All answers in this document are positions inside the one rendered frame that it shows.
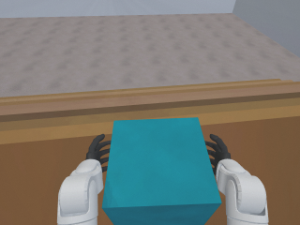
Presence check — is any robot right hand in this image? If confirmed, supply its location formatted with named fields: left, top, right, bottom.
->
left=204, top=134, right=231, bottom=175

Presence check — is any carton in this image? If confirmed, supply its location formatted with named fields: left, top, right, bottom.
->
left=101, top=117, right=222, bottom=225

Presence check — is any right robot forearm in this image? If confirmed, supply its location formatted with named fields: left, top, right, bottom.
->
left=216, top=158, right=269, bottom=225

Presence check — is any left robot forearm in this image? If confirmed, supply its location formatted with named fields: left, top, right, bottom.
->
left=57, top=158, right=104, bottom=225

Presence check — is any robot left hand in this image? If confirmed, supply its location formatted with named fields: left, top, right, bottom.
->
left=85, top=134, right=112, bottom=173

